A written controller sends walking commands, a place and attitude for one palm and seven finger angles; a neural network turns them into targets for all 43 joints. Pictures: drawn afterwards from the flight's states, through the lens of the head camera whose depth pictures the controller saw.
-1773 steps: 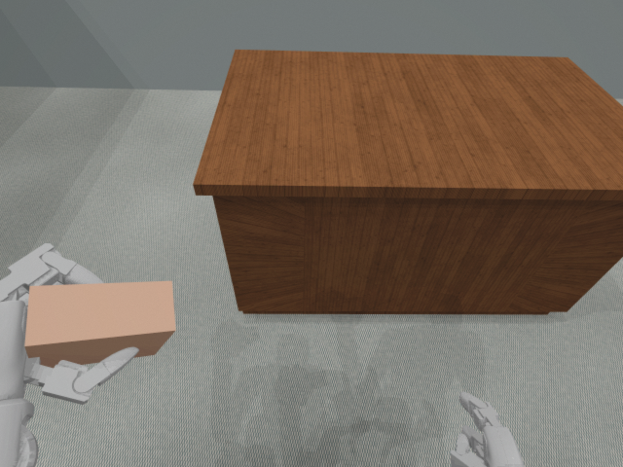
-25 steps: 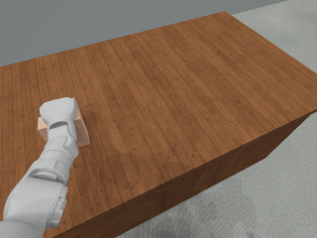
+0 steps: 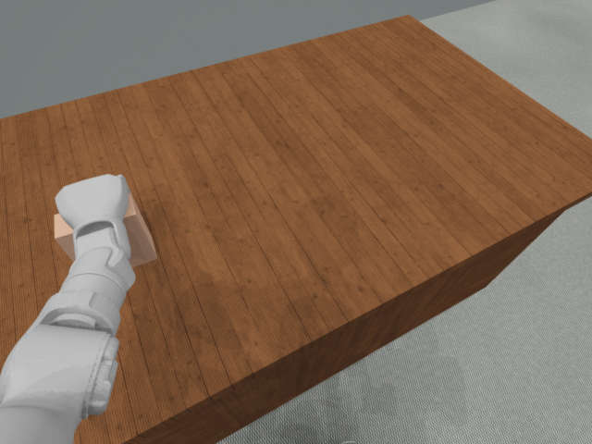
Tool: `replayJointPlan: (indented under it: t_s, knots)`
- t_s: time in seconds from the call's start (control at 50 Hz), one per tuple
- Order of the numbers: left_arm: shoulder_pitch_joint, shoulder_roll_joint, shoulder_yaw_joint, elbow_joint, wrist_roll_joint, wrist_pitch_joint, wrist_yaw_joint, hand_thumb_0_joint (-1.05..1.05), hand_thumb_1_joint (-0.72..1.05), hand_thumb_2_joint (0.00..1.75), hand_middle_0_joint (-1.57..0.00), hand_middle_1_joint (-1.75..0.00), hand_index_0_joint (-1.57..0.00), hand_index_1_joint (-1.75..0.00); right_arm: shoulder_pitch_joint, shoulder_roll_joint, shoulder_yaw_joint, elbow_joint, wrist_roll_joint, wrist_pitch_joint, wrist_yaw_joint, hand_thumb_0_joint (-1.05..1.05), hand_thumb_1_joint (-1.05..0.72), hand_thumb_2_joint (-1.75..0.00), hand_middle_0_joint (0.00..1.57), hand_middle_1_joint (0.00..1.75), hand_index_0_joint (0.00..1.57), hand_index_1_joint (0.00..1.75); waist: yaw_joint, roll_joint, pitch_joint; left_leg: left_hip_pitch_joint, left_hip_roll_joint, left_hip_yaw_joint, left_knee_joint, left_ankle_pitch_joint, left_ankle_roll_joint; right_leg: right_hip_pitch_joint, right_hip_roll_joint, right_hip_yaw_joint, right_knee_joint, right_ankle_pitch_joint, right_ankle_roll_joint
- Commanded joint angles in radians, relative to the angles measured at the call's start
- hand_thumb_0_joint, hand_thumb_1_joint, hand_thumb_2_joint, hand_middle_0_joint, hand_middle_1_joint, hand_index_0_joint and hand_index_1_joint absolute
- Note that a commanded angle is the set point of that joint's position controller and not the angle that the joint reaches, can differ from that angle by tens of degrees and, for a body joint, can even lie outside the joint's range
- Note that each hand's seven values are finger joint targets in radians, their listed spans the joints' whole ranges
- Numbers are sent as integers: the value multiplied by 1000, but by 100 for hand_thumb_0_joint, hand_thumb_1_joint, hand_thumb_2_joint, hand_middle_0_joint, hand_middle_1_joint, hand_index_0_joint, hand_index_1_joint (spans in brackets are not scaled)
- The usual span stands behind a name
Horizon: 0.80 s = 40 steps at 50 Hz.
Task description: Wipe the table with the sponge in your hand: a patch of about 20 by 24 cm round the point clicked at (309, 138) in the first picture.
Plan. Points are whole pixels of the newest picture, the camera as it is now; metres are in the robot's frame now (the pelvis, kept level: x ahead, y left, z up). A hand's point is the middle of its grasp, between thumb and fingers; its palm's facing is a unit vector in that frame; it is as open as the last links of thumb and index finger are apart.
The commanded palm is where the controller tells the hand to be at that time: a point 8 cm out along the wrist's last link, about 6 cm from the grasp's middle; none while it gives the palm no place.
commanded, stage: slide back across to the first lane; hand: left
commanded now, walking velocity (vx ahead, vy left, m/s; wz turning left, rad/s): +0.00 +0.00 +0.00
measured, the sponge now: (114, 245) +0.41 +0.29 -0.02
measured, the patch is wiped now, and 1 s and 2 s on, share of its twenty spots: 1.00 1.00 1.00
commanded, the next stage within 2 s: wipe back along the first lane in 0.42 s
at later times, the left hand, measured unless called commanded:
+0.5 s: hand (60, 238) +0.40 +0.35 +0.02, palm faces -0.12 -0.04 -0.99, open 9.5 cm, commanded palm +0.37 +0.35 +0.07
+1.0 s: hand (48, 269) +0.35 +0.35 +0.02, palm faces -0.07 -0.01 -1.00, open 9.5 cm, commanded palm +0.32 +0.32 +0.05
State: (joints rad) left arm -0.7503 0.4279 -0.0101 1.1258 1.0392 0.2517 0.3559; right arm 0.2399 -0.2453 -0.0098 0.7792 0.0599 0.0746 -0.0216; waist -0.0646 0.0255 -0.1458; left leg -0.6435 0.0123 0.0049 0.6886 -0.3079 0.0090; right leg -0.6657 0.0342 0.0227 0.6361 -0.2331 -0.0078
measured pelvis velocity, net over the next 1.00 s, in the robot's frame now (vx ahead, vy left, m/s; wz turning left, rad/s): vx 0.01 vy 0.02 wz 0.03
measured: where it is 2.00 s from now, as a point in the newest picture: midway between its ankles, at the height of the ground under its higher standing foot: outside the picture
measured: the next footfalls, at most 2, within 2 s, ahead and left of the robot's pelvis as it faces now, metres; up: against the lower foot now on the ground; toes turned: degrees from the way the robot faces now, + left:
none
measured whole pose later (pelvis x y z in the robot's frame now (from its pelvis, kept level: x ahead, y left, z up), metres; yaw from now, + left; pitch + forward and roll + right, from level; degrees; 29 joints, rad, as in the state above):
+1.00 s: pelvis +0.01 +0.02 +0.01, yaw +2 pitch +9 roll -1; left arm -0.42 0.44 -0.04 0.78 1.03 0.22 0.29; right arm 0.16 -0.25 -0.01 0.71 0.07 0.12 -0.02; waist 0.02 0.02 -0.13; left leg -0.49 -0.02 -0.01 0.64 -0.32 0.03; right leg -0.49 0.00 0.01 0.58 -0.25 0.00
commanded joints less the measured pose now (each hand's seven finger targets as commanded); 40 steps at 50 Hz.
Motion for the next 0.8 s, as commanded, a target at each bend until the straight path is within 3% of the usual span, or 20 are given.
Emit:
replayJointPlan:
  t_s: [0.0, 0.02, 0.04, 0.12, 0.2, 0.26, 0.32, 0.36, 0.38, 0.4, 0.42, 0.48, 0.52, 0.58, 0.62, 0.68, 0.74, 0.78]
  knots:
    - [-266, 325, 51, -112, 38, 42, 26, 0, 10, 130, -120, -160, -120, -160, -12, -165, -47, -105, 4, -30, -6, 0, -90, -90, 20, 30, 20, 30, 36, -14, -291, 142, -12, -4, -111, 132, 30, 260, -6, -12, -94, 111, -35]
    - [-261, 352, 77, -131, 32, 40, 23, 0, 10, 130, -120, -160, -120, -160, -26, -167, -45, -109, 4, -28, -5, 0, -90, -90, 20, 30, 20, 30, 51, 4, -301, 145, -13, -6, -117, 152, 30, 282, -8, -10, -92, 130, -40]
    - [-265, 348, 60, -133, 36, 42, 18, 0, 10, 130, -120, -160, -120, -160, -20, -167, -44, -111, 5, -27, -6, 0, -90, -90, 20, 30, 20, 30, 39, 3, -292, 151, -15, -2, -116, 145, 31, 284, -8, -10, -96, 129, -36]
    - [-263, 412, 90, -139, 35, 33, -10, 0, 10, 130, -120, -160, -120, -160, -32, -174, -40, -114, 10, -26, -11, 0, -90, -90, 20, 30, 20, 30, 42, -11, -267, 146, -17, -4, -132, 132, 34, 309, -13, -1, -117, 119, -35]
    - [-238, 376, 44, -149, 55, 1, -51, 0, 10, 130, -120, -160, -120, -160, -13, -173, -46, -121, 13, -28, -15, 0, -90, -90, 20, 30, 20, 30, 29, 7, -259, 182, -17, -7, -131, 151, 34, 295, -10, -6, -121, 141, -38]
    - [-209, 340, 36, -203, 39, -56, -76, 0, 10, 130, -120, -160, -120, -160, 3, -170, -56, -120, 9, -31, -20, 0, -90, -90, 20, 30, 20, 30, 26, 30, -302, 236, -11, -7, -114, 224, 35, 307, -6, -7, -112, 221, -43]
    - [-162, 355, 71, -243, 22, -100, -88, 0, 10, 130, -120, -160, -120, -160, -1, -169, -62, -121, 8, -27, -23, 0, -90, -90, 20, 30, 20, 30, 37, 25, -315, 246, -12, -7, -109, 276, 36, 336, -7, -2, -112, 287, -48]
    - [-120, 386, 99, -244, 31, -116, -80, 0, 10, 130, -120, -160, -120, -160, 9, -176, -66, -112, 7, -20, -21, 0, -90, -90, 20, 30, 20, 30, 44, 24, -301, 246, -14, -8, -100, 297, 34, 333, -5, -5, -102, 313, -50]
    - [-123, 367, 82, -262, 35, -124, -77, 0, 10, 130, -120, -160, -120, -160, 4, -175, -66, -114, 5, -18, -20, 0, -90, -90, 20, 30, 20, 30, 37, 39, -289, 247, -16, -4, -99, 305, 34, 327, -6, -4, -103, 327, -50]
    - [-91, 389, 108, -246, 42, -124, -71, 0, 10, 130, -120, -160, -120, -160, 6, -178, -69, -110, 4, -14, -17, 0, -90, -90, 20, 30, 20, 30, 48, 15, -274, 239, -16, -7, -99, 309, 33, 329, -5, -8, -102, 330, -53]
    - [-103, 405, 123, -280, 42, -133, -69, 0, 10, 130, -120, -160, -120, -160, -6, -178, -68, -111, 2, -13, -15, 0, -90, -90, 20, 30, 20, 30, 55, 54, -288, 247, -16, -6, -98, 351, 32, 342, -9, -2, -96, 377, -58]
    - [-41, 440, 156, -273, 56, -130, -52, 0, 10, 130, -120, -160, -120, -160, -2, -184, -72, -110, -1, -2, -4, 0, -90, -90, 20, 30, 20, 30, 68, 29, -290, 236, -21, -7, -87, 378, 31, 358, -7, -7, -80, 417, -57]
    - [-5, 398, 151, -321, 45, -131, -48, 0, 10, 130, -120, -160, -120, -160, -23, -175, -78, -122, -1, -2, 2, 0, -90, -90, 20, 30, 20, 30, 80, 48, -314, 260, -17, -9, -84, 446, 27, 369, -9, -10, -71, 467, -61]
    - [99, 300, 100, -364, 22, -113, -41, 0, 10, 130, -120, -160, -120, -160, -33, -169, -87, -134, 1, -4, 11, 0, -90, -90, 20, 30, 20, 30, 84, 39, -322, 298, -6, -16, -78, 479, 21, 348, -2, -24, -70, 440, -58]
    - [158, 262, 93, -390, -7, -99, -44, 0, 10, 130, -120, -160, -120, -160, -58, -167, -86, -145, 5, -6, 14, 0, -90, -90, 20, 30, 20, 30, 86, 5, -319, 298, -3, -18, -83, 488, 24, 367, -4, -22, -78, 453, -58]
    - [166, 249, 71, -394, -11, -68, -47, 0, 10, 130, -120, -160, -120, -160, -80, -174, -78, -145, 7, 2, 11, 0, -90, -90, 20, 30, 20, 30, 72, -29, -239, 269, -7, -22, -102, 377, 25, 340, -4, -26, -92, 364, -54]
    - [202, 244, 70, -392, -16, -42, -53, 0, 10, 130, -120, -160, -120, -160, -100, -177, -73, -152, 10, 1, 4, 0, -90, -90, 20, 30, 20, 30, 83, -42, -208, 267, -8, -29, -122, 328, 27, 336, -6, -32, -101, 292, -56]
    - [179, 202, 24, -386, -15, -28, -62, 0, 10, 130, -120, -160, -120, -160, -113, -171, -64, -159, 13, 2, -1, 0, -90, -90, 20, 30, 20, 30, 75, -36, -160, 257, -9, -33, -138, 263, 25, 297, -5, -39, -116, 207, -56]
